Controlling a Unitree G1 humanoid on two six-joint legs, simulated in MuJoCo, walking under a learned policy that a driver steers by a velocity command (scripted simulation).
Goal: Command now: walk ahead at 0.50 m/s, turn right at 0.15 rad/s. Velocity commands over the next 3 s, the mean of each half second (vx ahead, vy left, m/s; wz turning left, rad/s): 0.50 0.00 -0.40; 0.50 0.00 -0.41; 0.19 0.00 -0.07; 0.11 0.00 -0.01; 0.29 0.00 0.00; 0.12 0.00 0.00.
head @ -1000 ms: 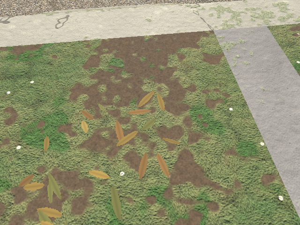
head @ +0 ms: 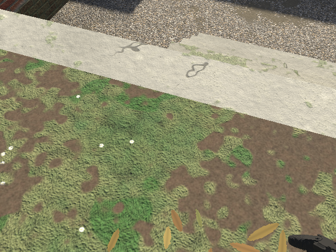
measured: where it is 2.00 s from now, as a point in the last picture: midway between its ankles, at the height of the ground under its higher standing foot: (230, 197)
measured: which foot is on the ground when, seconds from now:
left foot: down 0.00-0.48, up 0.50-0.94, down 0.96-1.00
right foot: up 0.00-0.44, down 0.46-0.98, up 1.00-1.00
